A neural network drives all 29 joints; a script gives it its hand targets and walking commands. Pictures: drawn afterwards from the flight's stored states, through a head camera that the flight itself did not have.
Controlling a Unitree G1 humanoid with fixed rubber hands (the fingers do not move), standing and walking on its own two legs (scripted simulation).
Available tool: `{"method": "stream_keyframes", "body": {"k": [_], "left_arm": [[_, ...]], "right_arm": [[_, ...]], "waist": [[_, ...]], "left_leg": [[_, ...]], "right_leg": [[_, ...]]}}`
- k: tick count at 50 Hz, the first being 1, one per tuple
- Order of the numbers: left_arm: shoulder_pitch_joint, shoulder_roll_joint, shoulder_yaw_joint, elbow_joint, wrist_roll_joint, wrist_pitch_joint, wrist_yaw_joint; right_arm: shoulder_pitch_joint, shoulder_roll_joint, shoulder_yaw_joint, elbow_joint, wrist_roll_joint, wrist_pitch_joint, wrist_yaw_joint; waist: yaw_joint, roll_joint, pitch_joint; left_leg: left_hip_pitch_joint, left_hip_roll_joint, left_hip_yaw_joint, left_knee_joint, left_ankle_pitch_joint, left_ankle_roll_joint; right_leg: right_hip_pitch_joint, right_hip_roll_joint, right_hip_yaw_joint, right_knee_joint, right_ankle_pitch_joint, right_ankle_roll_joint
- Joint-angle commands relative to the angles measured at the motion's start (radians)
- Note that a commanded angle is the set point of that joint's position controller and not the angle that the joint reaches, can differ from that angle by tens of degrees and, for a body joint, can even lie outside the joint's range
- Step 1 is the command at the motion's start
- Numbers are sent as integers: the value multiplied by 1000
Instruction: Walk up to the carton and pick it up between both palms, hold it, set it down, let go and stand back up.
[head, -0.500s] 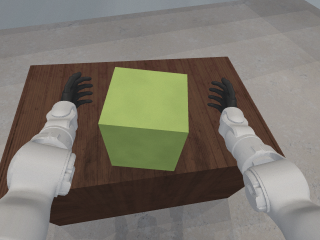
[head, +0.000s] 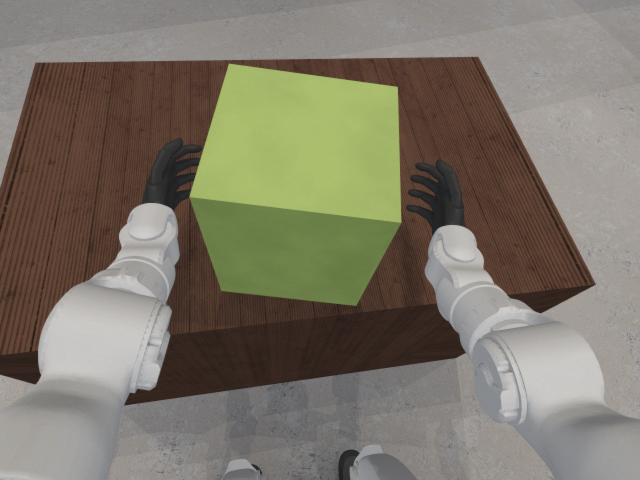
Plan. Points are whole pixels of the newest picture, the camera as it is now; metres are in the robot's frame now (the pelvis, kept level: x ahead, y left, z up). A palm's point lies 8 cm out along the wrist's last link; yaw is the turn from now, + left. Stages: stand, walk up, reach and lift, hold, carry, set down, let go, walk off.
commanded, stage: reach and lift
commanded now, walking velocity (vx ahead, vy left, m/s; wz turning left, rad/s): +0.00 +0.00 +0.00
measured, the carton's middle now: (300, 199) +0.49 -0.01 +0.00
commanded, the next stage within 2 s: none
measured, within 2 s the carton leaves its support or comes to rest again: neither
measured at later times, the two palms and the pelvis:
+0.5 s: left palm (179, 193) +0.48 +0.14 +0.03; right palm (418, 220) +0.42 -0.16 +0.03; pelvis +0.00 +0.01 +0.01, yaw -1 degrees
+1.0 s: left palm (181, 200) +0.47 +0.14 +0.03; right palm (419, 227) +0.41 -0.16 +0.02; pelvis +0.03 +0.00 +0.04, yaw +0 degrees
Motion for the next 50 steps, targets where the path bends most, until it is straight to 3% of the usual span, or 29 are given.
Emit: {"method": "stream_keyframes", "body": {"k": [1, 6, 7, 8, 11, 13, 16, 18, 23, 24, 27, 30, 31, 32, 33, 36, 40, 41, 42, 44, 45, 47, 48, 50], "left_arm": [[-501, 89, -3, -144, 8, -60, 5], [-499, 74, 52, -120, 38, -54, 5], [-486, 77, 40, -134, 39, -59, 8], [-483, 58, 40, -130, 59, -54, 10], [-485, 34, 92, -142, 117, -52, 14], [-479, 6, 110, -138, 145, -47, 16], [-456, -5, 178, -182, 215, -46, 32], [-459, -36, 220, -171, 254, -45, 23], [-449, -153, 295, -187, 389, -52, -2], [-440, -187, 325, -181, 424, -57, -6], [-461, -467, 387, -169, 547, -83, -62], [-426, -607, 455, -107, 663, -112, -105], [-379, -617, 474, -85, 695, -109, -112], [-355, -620, 479, -79, 707, -114, -112], [-341, -646, 484, -71, 715, -122, -113], [-345, -631, 492, -67, 728, -130, -111], [-306, -658, 493, -93, 740, -133, -105], [-291, -650, 504, -83, 746, -129, -110], [-287, -629, 518, -78, 756, -123, -111], [-276, -654, 519, -81, 756, -126, -114], [-262, -650, 519, -93, 758, -130, -111], [-248, -658, 508, -99, 764, -126, -111], [-254, -673, 508, -97, 767, -122, -112], [-258, -659, 512, -105, 767, -120, -108]], "right_arm": [[-434, -119, -7, -180, -6, -56, 4], [-421, -87, -36, -155, -51, -41, -5], [-415, -80, -54, -156, -63, -41, -4], [-414, -82, -79, -132, -86, -45, -11], [-423, -63, -129, -125, -135, -57, -15], [-429, -50, -174, -112, -185, -66, -19], [-409, -32, -218, -133, -240, -95, -23], [-411, 5, -240, -124, -285, -92, -21], [-384, 148, -335, -152, -428, -114, 20], [-368, 176, -367, -132, -471, -126, 25], [-403, 460, -411, -189, -646, -155, 100], [-381, 630, -424, -158, -782, -158, 157], [-357, 652, -421, -155, -812, -161, 168], [-321, 674, -409, -157, -823, -159, 179], [-332, 684, -411, -180, -856, -163, 180], [-304, 706, -417, -137, -876, -163, 183], [-265, 720, -411, -130, -882, -175, 180], [-264, 734, -396, -138, -874, -177, 185], [-235, 734, -395, -123, -874, -168, 184], [-233, 744, -394, -134, -881, -172, 180], [-208, 740, -408, -125, -890, -176, 177], [-207, 761, -393, -141, -884, -184, 177], [-220, 747, -395, -152, -884, -185, 172], [-196, 765, -404, -140, -884, -180, 172]], "waist": [[3, 152, -706], [11, 94, -631], [6, 111, -630], [-8, 119, -621], [5, 159, -606], [-4, 130, -593], [13, 144, -650], [17, 121, -616], [37, 139, -533], [25, 139, -537], [21, 128, -566], [15, 116, -478], [41, 126, -460], [31, 116, -435], [49, 115, -448], [33, 88, -403], [29, 91, -411], [55, 91, -394], [50, 64, -371], [51, 59, -370], [33, 61, -354], [53, 68, -379], [51, 90, -372], [38, 66, -361]], "left_leg": [[550, -46, 60, 15, 390, -82], [476, -47, 73, 1, 312, -65], [489, -43, 65, -7, 302, -73], [492, -41, 66, 0, 321, -80], [520, -41, 61, -2, 379, -89], [541, -36, 61, -16, 402, -98], [603, -38, 64, -5, 512, -107], [587, -30, 75, -19, 469, -95], [598, -23, 91, -58, 432, -88], [632, -18, 90, -66, 461, -94], [672, -18, 88, -85, 509, -89], [692, -19, 104, -140, 483, -70], [689, -21, 111, -147, 493, -71], [674, -19, 105, -169, 493, -63], [653, -24, 106, -161, 508, -69], [650, -14, 110, -184, 497, -62], [654, -11, 105, -191, 588, -64], [650, -12, 103, -202, 583, -64], [627, -18, 108, -206, 544, -47], [613, -20, 112, -217, 530, -49], [629, -17, 107, -223, 539, -59], [642, -18, 106, -221, 553, -60], [632, -20, 112, -226, 552, -62], [620, -19, 107, -232, 537, -55]], "right_leg": [[206, 36, -56, -45, 279, -18], [245, 40, -39, -40, 246, -13], [229, 32, -43, -36, 228, -16], [224, 31, -44, -38, 248, -17], [206, 37, -51, -46, 264, -22], [212, 44, -57, -67, 270, -24], [253, 51, -59, -66, 354, -24], [276, 52, -50, -79, 319, -25], [308, 34, -51, -119, 285, -45], [316, 39, -60, -127, 301, -47], [371, 41, -73, -154, 341, -57], [455, 37, -86, -186, 372, -58], [476, 32, -80, -185, 406, -63], [496, 38, -83, -190, 411, -53], [514, 34, -77, -185, 431, -54], [536, 40, -77, -206, 427, -51], [581, 38, -77, -219, 511, -35], [600, 36, -77, -223, 523, -34], [607, 37, -64, -217, 511, -26], [644, 33, -55, -225, 535, -22], [634, 34, -71, -230, 530, -23], [634, 35, -67, -238, 548, -28], [649, 33, -66, -243, 545, -28], [646, 29, -68, -248, 562, -20]]}}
